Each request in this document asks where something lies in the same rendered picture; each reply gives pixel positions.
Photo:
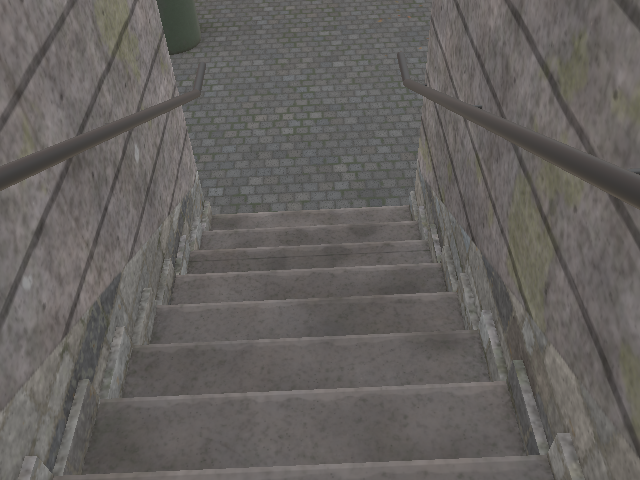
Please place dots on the stairs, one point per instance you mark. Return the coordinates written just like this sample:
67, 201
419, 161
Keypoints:
310, 345

